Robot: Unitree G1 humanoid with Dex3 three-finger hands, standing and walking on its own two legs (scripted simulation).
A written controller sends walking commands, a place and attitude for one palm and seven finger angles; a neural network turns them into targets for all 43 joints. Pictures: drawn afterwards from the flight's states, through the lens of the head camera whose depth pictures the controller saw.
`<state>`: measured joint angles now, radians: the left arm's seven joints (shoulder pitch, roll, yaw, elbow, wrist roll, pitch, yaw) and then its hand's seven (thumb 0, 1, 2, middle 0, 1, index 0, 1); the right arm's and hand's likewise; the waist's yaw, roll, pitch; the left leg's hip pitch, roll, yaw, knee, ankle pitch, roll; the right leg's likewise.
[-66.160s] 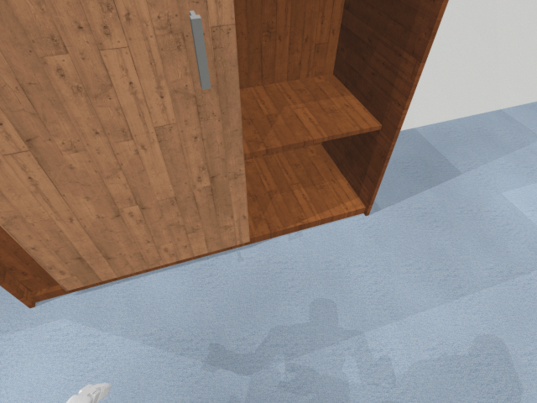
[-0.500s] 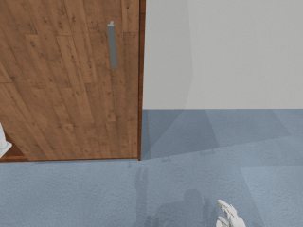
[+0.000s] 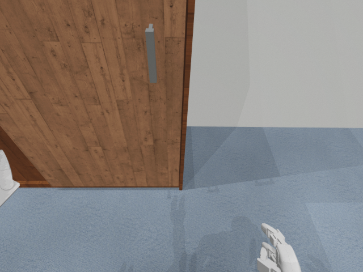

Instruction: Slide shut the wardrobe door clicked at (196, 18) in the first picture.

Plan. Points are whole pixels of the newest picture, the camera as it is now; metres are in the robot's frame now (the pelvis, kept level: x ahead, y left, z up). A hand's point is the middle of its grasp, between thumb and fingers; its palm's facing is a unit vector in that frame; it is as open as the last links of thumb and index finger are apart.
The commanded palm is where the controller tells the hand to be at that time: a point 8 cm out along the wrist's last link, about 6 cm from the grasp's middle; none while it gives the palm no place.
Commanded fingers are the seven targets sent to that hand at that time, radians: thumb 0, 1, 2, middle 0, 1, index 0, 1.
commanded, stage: stop stepping back and stand still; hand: left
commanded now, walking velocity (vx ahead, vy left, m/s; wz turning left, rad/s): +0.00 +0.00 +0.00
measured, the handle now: (152, 54) +0.67 +0.13 +0.15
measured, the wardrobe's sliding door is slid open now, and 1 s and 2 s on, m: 0.00 0.00 0.00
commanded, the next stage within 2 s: let the arm hang, fingers relaxed in 0.24 s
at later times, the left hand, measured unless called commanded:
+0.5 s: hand (66, 237) +0.20 +0.26 -0.04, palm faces +0.06 -0.90 -0.44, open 7.4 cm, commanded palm none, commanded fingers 0.00 0.90 0.90 -0.20 -0.30 -0.20 -0.30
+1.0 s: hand out of the picture -0.03 +0.24 -0.16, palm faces +0.03 -0.96 -0.28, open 7.3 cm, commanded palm none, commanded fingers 0.00 0.90 0.90 -0.20 -0.30 -0.20 -0.30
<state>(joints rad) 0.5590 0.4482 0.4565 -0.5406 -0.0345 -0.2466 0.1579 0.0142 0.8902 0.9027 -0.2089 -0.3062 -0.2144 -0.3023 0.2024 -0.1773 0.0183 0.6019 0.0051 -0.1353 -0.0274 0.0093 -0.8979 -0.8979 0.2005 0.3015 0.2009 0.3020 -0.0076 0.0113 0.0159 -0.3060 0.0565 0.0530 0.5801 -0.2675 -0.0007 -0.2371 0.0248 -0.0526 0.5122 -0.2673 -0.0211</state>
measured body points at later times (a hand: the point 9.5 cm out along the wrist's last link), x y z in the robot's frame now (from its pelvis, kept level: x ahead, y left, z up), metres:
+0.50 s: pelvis -0.01 +0.02 -0.01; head +0.00 +0.00 +0.44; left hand +0.19 +0.31 -0.01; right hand +0.17 -0.24 -0.11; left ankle +0.03 +0.12 -0.73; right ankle +0.00 -0.11 -0.73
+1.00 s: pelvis -0.02 +0.02 +0.01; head +0.00 +0.01 +0.46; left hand -0.03 +0.29 -0.14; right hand +0.00 -0.24 -0.15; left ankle +0.02 +0.12 -0.73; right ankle +0.00 -0.11 -0.73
